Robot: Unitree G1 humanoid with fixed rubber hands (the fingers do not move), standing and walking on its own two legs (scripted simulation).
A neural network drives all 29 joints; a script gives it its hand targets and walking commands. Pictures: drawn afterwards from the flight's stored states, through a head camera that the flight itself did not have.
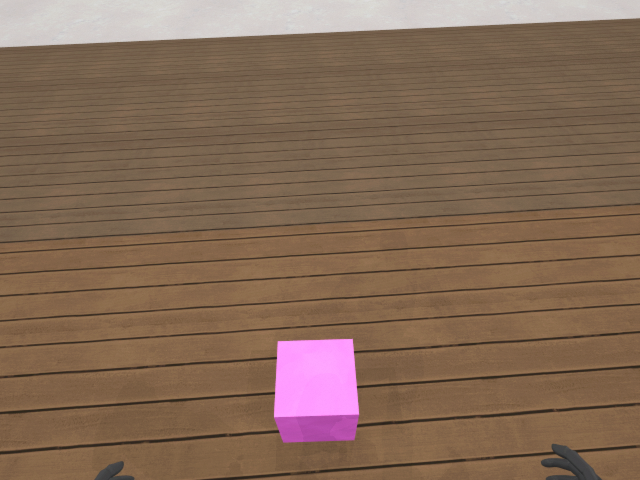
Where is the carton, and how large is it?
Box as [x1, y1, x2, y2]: [274, 339, 358, 442]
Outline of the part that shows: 352,339 278,341 274,418 283,442 346,440 354,438 358,417 358,407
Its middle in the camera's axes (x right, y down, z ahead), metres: -0.01 +0.45 +1.11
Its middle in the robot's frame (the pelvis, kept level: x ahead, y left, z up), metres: +0.44 +0.04 -0.66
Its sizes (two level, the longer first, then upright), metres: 0.210 0.200 0.250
